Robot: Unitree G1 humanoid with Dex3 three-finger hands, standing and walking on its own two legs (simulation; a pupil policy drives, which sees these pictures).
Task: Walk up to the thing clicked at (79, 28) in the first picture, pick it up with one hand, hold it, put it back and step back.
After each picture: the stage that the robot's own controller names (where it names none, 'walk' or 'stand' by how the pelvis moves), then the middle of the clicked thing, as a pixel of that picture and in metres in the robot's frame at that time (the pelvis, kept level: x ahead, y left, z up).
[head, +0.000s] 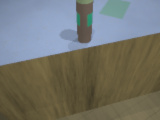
stand; (84, 17) +0.63 +0.02 +0.09
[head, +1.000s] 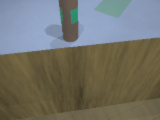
rise first; (69, 12) +0.58 +0.10 +0.12
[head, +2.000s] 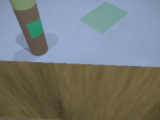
stand; (31, 24) +0.48 +0.22 +0.13
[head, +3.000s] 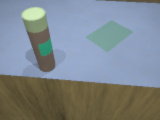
stand; (41, 44) +0.45 +0.19 +0.09
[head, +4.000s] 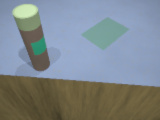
stand; (34, 42) +0.45 +0.20 +0.09
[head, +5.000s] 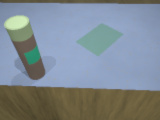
stand; (28, 52) +0.43 +0.22 +0.09
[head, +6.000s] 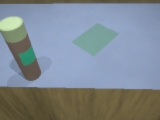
stand; (23, 53) +0.42 +0.24 +0.09
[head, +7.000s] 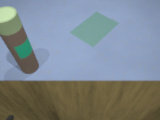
rise first; (19, 45) +0.43 +0.24 +0.09
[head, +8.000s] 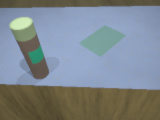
go down; (32, 52) +0.43 +0.24 +0.09
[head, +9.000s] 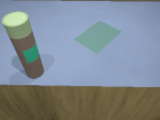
go down; (27, 50) +0.43 +0.21 +0.10
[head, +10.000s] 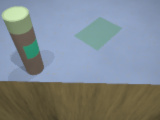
go down; (27, 45) +0.44 +0.21 +0.10
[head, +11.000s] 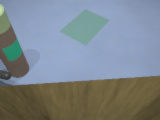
close in; (7, 46) +0.42 +0.23 +0.11
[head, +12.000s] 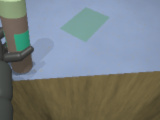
lift; (17, 37) +0.44 +0.21 +0.13
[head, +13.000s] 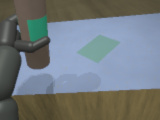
lift; (33, 25) +0.35 +0.14 +0.30
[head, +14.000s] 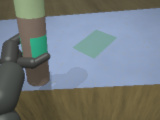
hold; (34, 44) +0.35 +0.16 +0.23
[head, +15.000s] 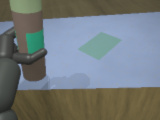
hold; (30, 38) +0.34 +0.16 +0.26
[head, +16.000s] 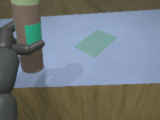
crouch; (28, 31) +0.38 +0.17 +0.25
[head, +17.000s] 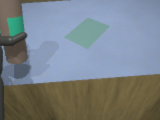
lower; (11, 24) +0.46 +0.22 +0.20
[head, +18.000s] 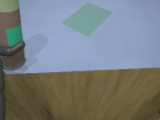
lower; (9, 31) +0.45 +0.23 +0.14
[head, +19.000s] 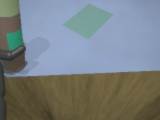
lower; (9, 35) +0.44 +0.23 +0.14
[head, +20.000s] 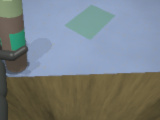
lower; (12, 36) +0.43 +0.23 +0.14
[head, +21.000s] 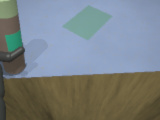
lower; (9, 37) +0.43 +0.23 +0.14
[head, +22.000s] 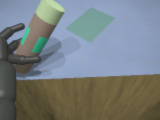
open; (35, 38) +0.44 +0.17 +0.12
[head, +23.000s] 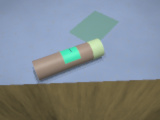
sink last; (69, 58) +0.43 +0.07 +0.03
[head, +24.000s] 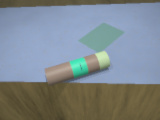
stand; (77, 67) +0.43 +0.08 +0.01
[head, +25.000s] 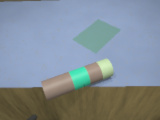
stand; (78, 78) +0.36 +0.05 +0.00
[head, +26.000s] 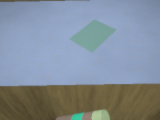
stand; out of the picture +0.29 +0.04 -0.21
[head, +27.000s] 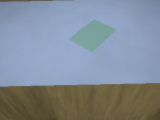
stand; out of the picture +0.26 -0.03 -0.65
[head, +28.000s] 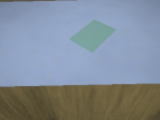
stand; out of the picture +0.18 +0.12 -0.74
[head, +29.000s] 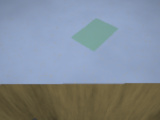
stand; out of the picture +0.22 +0.09 -0.74
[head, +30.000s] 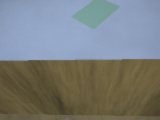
walk; out of the picture +0.33 +0.10 -0.72
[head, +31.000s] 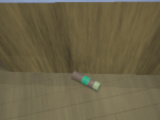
walk; (85, 80) +0.71 +0.04 -0.72
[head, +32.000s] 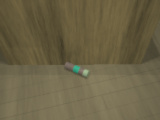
stand; (76, 69) +0.98 +0.13 -0.73
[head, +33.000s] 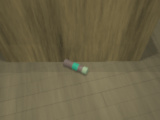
stand; (75, 66) +0.97 +0.10 -0.74
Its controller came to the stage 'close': yes
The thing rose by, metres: 0.20
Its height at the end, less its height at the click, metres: -0.84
